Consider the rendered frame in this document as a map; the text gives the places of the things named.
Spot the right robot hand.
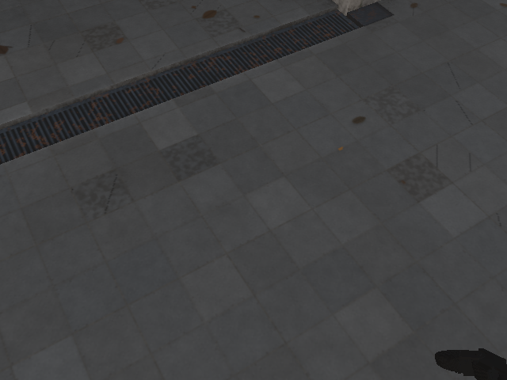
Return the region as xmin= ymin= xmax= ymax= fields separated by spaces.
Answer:
xmin=435 ymin=348 xmax=507 ymax=380

